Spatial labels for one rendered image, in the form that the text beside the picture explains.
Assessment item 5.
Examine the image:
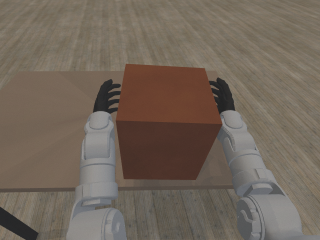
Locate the table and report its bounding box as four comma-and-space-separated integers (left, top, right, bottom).
0, 70, 234, 240

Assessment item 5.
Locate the robot right upper arm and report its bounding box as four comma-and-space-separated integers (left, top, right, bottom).
236, 194, 320, 240

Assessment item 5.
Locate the robot left upper arm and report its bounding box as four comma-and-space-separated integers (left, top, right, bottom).
67, 207, 127, 240

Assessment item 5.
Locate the carton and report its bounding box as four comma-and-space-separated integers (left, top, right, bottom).
116, 64, 223, 180

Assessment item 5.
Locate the robot right forearm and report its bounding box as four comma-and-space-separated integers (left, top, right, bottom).
217, 110, 302, 230

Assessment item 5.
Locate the robot left forearm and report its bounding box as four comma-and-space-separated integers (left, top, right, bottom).
66, 111, 118, 240

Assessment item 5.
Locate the robot left hand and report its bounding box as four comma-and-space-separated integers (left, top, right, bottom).
93, 79, 121, 114

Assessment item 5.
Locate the robot right hand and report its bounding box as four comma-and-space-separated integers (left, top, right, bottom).
209, 77, 236, 115

